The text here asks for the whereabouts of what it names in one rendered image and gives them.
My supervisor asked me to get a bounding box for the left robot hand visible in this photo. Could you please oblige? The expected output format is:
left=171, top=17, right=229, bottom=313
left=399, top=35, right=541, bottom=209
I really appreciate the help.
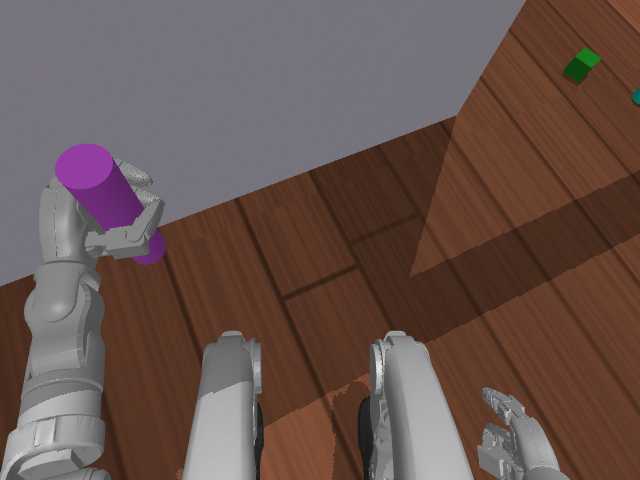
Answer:
left=38, top=158, right=165, bottom=270

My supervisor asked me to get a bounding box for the right robot foot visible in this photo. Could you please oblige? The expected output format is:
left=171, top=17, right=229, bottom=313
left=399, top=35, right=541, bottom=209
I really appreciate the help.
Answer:
left=358, top=396, right=374, bottom=480

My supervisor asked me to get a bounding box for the left robot arm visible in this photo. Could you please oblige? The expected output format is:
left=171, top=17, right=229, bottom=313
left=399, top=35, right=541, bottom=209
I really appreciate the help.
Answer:
left=0, top=260, right=111, bottom=480

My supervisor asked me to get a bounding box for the right robot hand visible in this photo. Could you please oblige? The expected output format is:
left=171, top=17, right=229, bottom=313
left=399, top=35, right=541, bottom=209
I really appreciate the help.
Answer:
left=477, top=388, right=561, bottom=480

